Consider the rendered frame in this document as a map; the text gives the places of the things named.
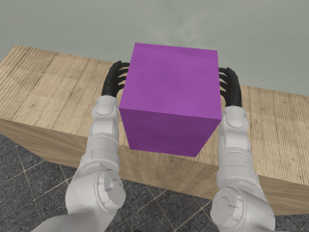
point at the right robot upper arm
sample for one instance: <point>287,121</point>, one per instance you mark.
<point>236,210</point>

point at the left robot upper arm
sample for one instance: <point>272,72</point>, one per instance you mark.
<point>92,201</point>

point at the pedestal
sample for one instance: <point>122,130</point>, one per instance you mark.
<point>46,102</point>

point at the carton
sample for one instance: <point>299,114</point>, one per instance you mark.
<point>171,101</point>

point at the robot right forearm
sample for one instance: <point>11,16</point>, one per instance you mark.
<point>235,162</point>

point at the robot left forearm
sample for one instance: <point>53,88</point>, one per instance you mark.
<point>103,139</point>

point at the robot left hand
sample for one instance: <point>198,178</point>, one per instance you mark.
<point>111,85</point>

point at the robot right hand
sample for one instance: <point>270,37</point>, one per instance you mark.
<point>232,96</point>

